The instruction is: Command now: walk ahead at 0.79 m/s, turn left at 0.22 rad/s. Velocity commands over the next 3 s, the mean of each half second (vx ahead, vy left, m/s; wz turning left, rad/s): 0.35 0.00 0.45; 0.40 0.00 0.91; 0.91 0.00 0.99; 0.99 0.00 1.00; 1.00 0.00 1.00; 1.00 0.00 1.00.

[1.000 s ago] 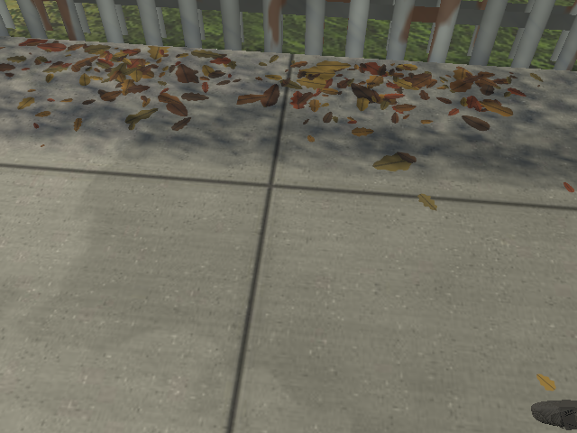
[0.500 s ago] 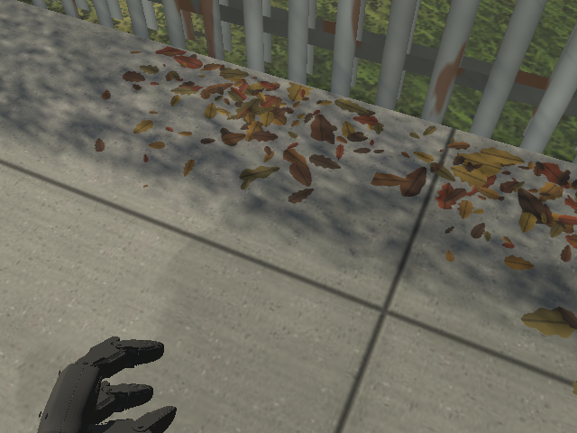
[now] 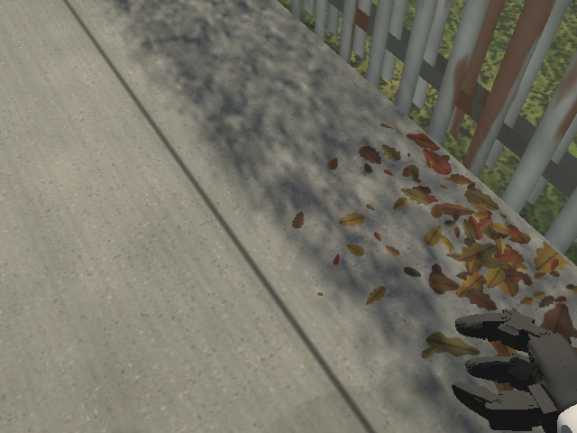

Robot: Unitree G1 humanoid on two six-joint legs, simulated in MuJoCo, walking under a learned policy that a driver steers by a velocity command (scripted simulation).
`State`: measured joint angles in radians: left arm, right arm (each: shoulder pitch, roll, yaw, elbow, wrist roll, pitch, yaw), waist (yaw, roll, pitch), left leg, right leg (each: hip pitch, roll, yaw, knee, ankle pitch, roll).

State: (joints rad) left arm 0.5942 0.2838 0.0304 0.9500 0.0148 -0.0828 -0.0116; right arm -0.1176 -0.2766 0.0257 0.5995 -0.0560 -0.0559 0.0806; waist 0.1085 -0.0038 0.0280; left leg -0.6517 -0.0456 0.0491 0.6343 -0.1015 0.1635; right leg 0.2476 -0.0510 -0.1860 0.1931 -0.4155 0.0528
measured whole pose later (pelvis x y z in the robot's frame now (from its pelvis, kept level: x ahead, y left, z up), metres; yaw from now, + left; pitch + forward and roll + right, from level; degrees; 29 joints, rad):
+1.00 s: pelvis +0.40 +0.08 +0.01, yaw +42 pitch +3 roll -2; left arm 0.11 0.32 0.07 0.67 0.06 0.02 -0.02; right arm 0.38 -0.27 -0.05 0.75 -0.03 0.03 0.02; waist -0.07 -0.07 -0.05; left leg -0.25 -0.02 0.01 0.63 -0.43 0.08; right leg -0.57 -0.10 -0.03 1.06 -0.39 0.06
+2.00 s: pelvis +0.70 +0.80 +0.02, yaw +98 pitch +1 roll +1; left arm 0.04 0.27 0.00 0.58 0.06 -0.03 -0.01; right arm 0.46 -0.32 -0.07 0.83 -0.01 -0.05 0.01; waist -0.07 0.00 0.06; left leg -0.06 -0.24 -0.15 0.38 -0.30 0.19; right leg -0.72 -0.16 0.08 0.92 -0.21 0.08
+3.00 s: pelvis +0.32 +1.65 +0.00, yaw +156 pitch +2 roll +0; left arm 0.00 0.29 -0.01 0.55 0.03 -0.06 0.01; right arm 0.46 -0.36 -0.09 0.84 -0.01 -0.07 0.02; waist -0.11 0.00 0.03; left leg 0.04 -0.19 -0.30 0.63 -0.49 0.16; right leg -0.53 -0.06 0.06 0.56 -0.13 0.03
